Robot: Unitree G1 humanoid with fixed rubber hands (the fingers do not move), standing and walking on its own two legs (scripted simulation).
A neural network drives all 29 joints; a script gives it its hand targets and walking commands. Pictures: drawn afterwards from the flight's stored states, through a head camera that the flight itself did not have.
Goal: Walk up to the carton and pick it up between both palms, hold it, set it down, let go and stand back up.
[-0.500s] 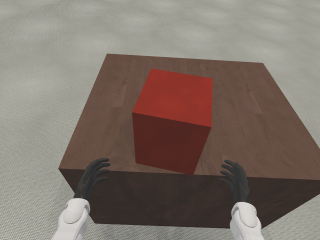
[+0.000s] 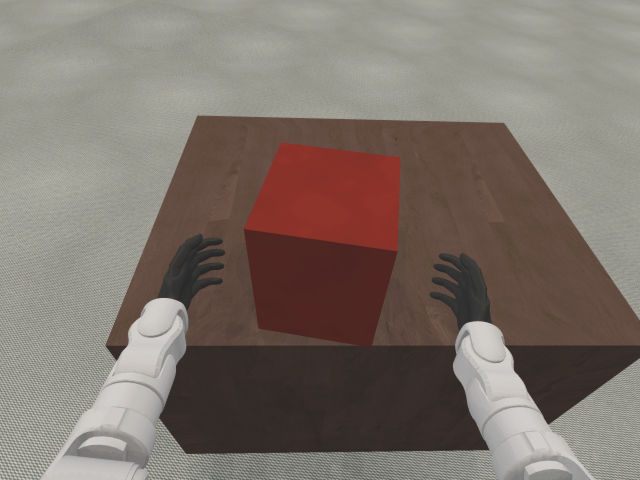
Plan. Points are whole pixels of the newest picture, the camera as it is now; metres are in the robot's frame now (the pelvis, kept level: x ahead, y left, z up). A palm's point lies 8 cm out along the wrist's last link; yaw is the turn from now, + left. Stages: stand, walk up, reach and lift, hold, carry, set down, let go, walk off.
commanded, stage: reach and lift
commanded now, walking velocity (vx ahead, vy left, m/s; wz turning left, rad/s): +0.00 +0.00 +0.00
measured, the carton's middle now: (326, 246) +0.50 -0.03 -0.01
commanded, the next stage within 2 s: none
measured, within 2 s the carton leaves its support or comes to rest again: neither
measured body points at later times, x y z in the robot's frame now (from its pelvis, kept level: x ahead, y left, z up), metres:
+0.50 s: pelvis +0.00 -0.01 +0.00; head +0.02 +0.01 +0.45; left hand +0.44 +0.16 +0.10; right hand +0.40 -0.22 +0.10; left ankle -0.01 +0.11 -0.74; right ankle +0.01 -0.14 -0.74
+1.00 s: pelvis +0.00 -0.01 +0.00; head +0.04 +0.01 +0.45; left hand +0.49 +0.15 +0.15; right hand +0.44 -0.23 +0.15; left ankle -0.01 +0.11 -0.74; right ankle +0.01 -0.14 -0.74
